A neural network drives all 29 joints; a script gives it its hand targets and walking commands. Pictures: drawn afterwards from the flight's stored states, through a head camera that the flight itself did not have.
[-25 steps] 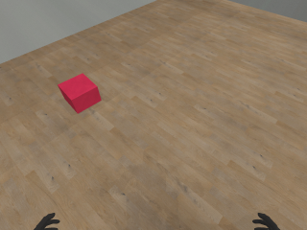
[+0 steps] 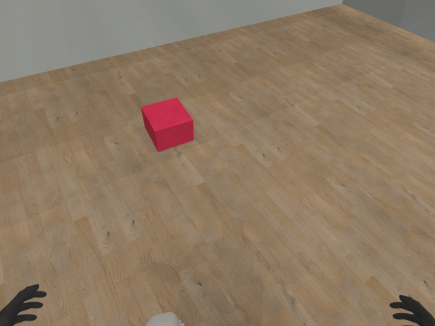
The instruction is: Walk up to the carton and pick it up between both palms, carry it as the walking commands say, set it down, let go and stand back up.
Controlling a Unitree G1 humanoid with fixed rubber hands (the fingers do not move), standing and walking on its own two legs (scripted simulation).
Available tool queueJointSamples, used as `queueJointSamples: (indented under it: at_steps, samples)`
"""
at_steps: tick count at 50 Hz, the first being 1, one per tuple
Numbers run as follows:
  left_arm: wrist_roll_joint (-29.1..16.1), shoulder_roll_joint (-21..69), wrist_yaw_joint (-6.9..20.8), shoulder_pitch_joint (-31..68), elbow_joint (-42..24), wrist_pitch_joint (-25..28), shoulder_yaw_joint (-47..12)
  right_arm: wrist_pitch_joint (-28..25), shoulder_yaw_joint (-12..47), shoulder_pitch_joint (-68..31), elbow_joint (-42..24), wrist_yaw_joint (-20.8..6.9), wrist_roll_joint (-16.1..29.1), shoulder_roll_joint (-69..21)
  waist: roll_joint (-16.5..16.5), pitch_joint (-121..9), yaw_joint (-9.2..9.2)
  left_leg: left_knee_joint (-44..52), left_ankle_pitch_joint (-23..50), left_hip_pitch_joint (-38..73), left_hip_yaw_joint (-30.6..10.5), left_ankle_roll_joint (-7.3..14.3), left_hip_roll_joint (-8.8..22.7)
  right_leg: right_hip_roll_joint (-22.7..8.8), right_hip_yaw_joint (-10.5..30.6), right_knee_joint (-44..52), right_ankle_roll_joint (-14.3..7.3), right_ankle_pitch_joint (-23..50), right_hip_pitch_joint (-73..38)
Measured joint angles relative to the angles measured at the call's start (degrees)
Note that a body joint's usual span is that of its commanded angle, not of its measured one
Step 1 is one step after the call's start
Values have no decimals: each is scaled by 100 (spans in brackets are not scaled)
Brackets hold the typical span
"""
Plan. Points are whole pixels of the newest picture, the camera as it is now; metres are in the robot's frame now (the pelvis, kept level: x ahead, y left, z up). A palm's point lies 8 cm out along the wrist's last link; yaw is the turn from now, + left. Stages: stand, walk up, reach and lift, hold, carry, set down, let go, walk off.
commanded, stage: walk up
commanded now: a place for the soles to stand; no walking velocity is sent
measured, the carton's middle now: (167, 123) +1.33 +0.29 -0.66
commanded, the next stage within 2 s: none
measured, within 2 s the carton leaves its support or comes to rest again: neither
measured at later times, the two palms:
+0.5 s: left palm out of the picture +0.07 +0.36 -0.04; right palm (308, 174) +0.45 -0.22 -0.03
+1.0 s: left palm (40, 213) +0.33 +0.39 -0.05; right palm (307, 145) +0.59 -0.26 -0.07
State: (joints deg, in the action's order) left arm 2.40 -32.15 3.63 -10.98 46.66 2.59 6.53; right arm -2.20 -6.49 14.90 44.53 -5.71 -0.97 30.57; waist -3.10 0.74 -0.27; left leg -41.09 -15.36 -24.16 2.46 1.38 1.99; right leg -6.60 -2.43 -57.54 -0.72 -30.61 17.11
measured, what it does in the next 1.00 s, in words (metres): walks ahead, turning left: right foot, then left foot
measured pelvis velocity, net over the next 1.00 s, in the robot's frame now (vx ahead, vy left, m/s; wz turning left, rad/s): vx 0.39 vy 0.03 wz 0.45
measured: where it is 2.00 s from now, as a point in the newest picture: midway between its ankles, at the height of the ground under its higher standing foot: (200, 207)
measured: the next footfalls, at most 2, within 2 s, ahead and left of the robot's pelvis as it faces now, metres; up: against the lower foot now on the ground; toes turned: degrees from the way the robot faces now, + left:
right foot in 0.20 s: +0.19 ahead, -0.11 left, +0.00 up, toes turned +5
left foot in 0.54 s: +0.30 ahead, +0.19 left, +0.00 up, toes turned +22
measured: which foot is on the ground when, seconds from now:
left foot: down 0.00-0.20, up 0.22-0.52, down 0.54-0.90, up 0.92-1.00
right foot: up 0.00-0.18, down 0.20-0.56, up 0.58-0.86, down 0.88-1.00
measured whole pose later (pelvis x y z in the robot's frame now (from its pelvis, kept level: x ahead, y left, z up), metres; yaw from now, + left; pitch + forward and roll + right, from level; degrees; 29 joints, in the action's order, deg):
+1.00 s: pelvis +0.39 +0.03 +0.00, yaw +26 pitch -2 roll -1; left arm 1.7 -28.6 4.5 -16.2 39.2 3.3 6.1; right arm -5.7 -4.1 21.0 45.4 0.7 -0.3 30.1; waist 1.1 2.1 -0.2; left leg -64.4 -26.8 -26.1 -3.0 3.0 1.4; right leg -2.3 -4.1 -41.9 -1.0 -16.9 23.1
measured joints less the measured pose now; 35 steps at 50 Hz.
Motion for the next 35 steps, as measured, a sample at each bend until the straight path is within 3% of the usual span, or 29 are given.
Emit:
queueJointSamples:
  at_steps: [3, 7, 10, 12, 14, 16, 19, 23, 26, 28, 30, 32, 35]
  samples:
    - [-47, 149, 45, 24, -57, 42, -110, -36, 117, 195, -16, 112, 41, -177, -74, -19, 94, 332, -70, 323, -134, 7, -189, 204, 121, -237, 58, 214, 574]
    - [-85, 392, 122, -129, -165, 79, -198, -103, 199, 383, -72, 144, 5, -276, 48, -10, 208, 761, -16, 730, -386, -14, -284, 388, 20, 964, 61, 571, 738]
    - [-82, 436, 119, -352, -297, 161, -183, -92, 202, 495, -180, 164, -18, -230, 210, 15, 187, 481, -386, 792, -594, 26, -291, 519, -83, 1989, 1, 967, 435]
    - [-23, 360, 47, -568, -391, 264, -129, -70, 194, 485, -207, 241, -33, -252, 269, 0, 51, -568, -967, 406, -821, 130, -402, 522, -179, 2014, -57, 1523, 394]
    - [-34, 375, 3, -740, -370, 294, -115, -83, 212, 373, -149, 303, 10, -264, 422, 6, -112, -1568, -761, -51, -900, 91, -419, 525, -340, 2071, -91, 1480, 211]
    - [-46, 402, -15, -896, -344, 305, -106, -120, 220, 250, -92, 294, 35, -226, 567, -17, -251, -1852, -429, -361, -780, -31, -267, 522, -489, 2431, -89, 1426, -118]
    - [-57, 360, 0, -1106, -357, 325, -91, -136, 223, 19, -46, 196, 50, -190, 621, -18, -388, -1285, -118, -560, -535, -172, -15, 450, -704, 2998, -41, 1484, -594]
    - [-85, 250, 34, -1341, -465, 288, -69, -141, 252, -416, -149, 102, 50, -207, 507, 110, -543, -68, 100, -491, -195, -147, 156, 301, -907, 3281, 38, 1330, -1019]
    - [-139, 182, 41, -1459, -570, 190, -80, -189, 250, -707, -294, 101, 17, -229, 372, 179, -647, 702, 259, -207, 74, -52, 73, 127, -996, 2955, 135, 921, -1123]
    - [-186, 199, 7, -1526, -656, 112, -112, -285, 214, -788, -436, 179, -63, -158, 327, 213, -640, 926, 569, 11, 99, 65, -95, -56, -919, 1984, 22, 473, -854]
    - [-182, 285, -29, -1380, -703, 23, -181, -364, 167, -685, -530, 312, 23, -136, 272, 289, -551, 450, 485, -74, 26, 86, -223, -10, -337, 366, -38, 326, -191]
    - [-174, 337, -42, -1197, -745, -15, -254, -374, 169, -441, -529, 418, 144, -189, 142, 290, -478, 397, 217, 95, -22, 66, -312, 54, 87, -576, -21, 496, 429]
    - [-133, 416, 9, -1001, -806, -3, -284, -382, 194, -105, -474, 495, 129, -249, 2, 259, -259, 525, 66, 389, -113, 13, -349, -47, 242, -362, 50, 650, 1021]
